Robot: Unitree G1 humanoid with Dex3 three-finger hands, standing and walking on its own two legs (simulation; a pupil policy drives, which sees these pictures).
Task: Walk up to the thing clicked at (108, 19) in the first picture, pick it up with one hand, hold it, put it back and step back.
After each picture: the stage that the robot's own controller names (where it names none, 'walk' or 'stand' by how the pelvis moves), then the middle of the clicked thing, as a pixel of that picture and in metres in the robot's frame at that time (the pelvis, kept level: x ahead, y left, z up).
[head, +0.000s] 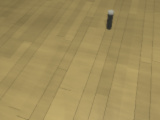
stand; (109, 20) +1.76 -0.26 -0.65
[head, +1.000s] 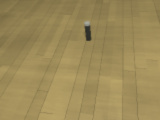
walk; (87, 31) +1.63 +0.14 -0.62
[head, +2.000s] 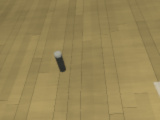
walk; (60, 62) +1.06 +0.38 -0.64
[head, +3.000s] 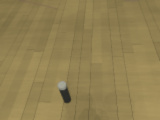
walk; (64, 92) +0.71 +0.29 -0.64
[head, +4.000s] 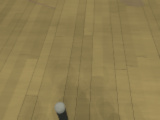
walk; (62, 114) +0.49 +0.24 -0.63
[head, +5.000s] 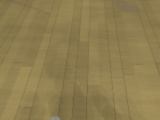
stand; out of the picture +0.42 +0.23 -0.65
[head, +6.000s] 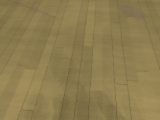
stand; out of the picture +0.39 +0.22 -0.65
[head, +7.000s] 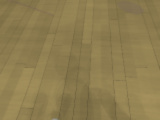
stand; out of the picture +0.40 +0.25 -0.66
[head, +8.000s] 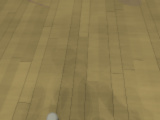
stand; out of the picture +0.40 +0.26 -0.65
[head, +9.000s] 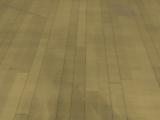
stand; out of the picture +0.37 +0.25 -0.65
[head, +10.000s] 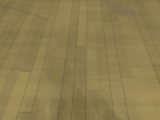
stand; out of the picture +0.40 +0.25 -0.66
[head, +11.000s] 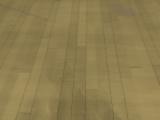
stand; out of the picture +0.40 +0.26 -0.66
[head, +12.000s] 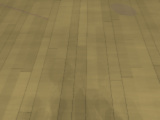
stand; out of the picture +0.41 +0.26 -0.66
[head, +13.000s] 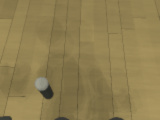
go down; (45, 89) +0.45 +0.24 -0.48
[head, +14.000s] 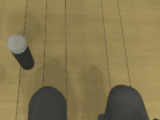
go down; (23, 54) +0.49 +0.28 -0.26
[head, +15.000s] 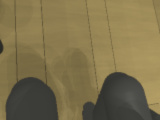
close in; out of the picture +0.47 +0.31 -0.19
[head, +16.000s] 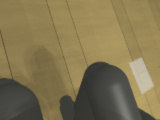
close; out of the picture +0.46 +0.34 -0.16
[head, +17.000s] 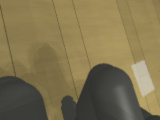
lift; out of the picture +0.42 +0.32 -0.16
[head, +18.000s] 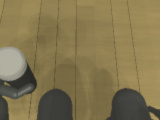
lift; (19, 76) +0.34 +0.24 -0.02
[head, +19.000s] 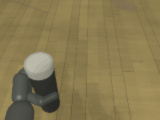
hold; (45, 87) +0.32 +0.15 +0.07
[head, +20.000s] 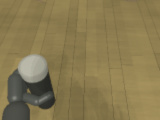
hold; (40, 86) +0.33 +0.17 +0.04
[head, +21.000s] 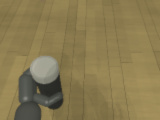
crouch; (50, 87) +0.33 +0.14 +0.03
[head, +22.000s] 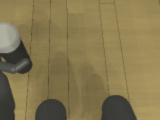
crouch; (15, 54) +0.43 +0.23 -0.05
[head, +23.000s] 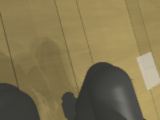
lower; out of the picture +0.44 +0.31 -0.17
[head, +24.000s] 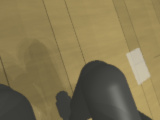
lower; out of the picture +0.45 +0.33 -0.16
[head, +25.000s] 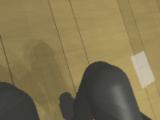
lower; out of the picture +0.44 +0.32 -0.16
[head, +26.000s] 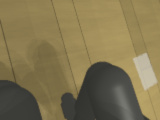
lower; out of the picture +0.44 +0.33 -0.16
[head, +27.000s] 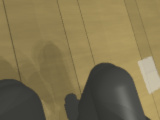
loosen; out of the picture +0.43 +0.29 -0.16
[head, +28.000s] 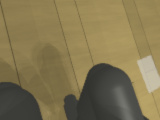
withdraw; out of the picture +0.45 +0.31 -0.17
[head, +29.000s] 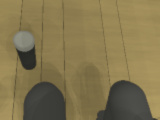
walk; (27, 53) +0.47 +0.26 -0.23
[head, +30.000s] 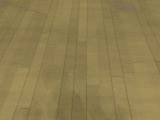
stand; out of the picture +0.40 +0.20 -0.59
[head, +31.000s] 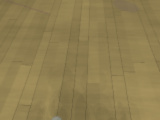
stand; out of the picture +0.42 +0.21 -0.60
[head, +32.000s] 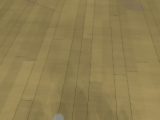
stand; out of the picture +0.42 +0.21 -0.61
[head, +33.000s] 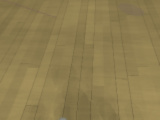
walk; out of the picture +0.43 +0.21 -0.65
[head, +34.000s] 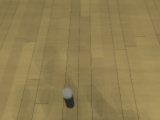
walk; (68, 98) +0.51 +0.17 -0.64
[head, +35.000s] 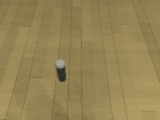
walk; (61, 71) +0.77 +0.18 -0.64
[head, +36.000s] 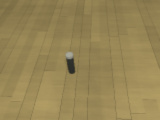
stand; (70, 63) +1.01 +0.23 -0.64
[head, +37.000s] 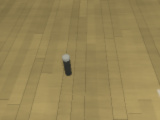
stand; (67, 65) +1.02 +0.23 -0.66
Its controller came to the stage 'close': yes
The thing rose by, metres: 0.68
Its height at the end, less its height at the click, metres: +0.00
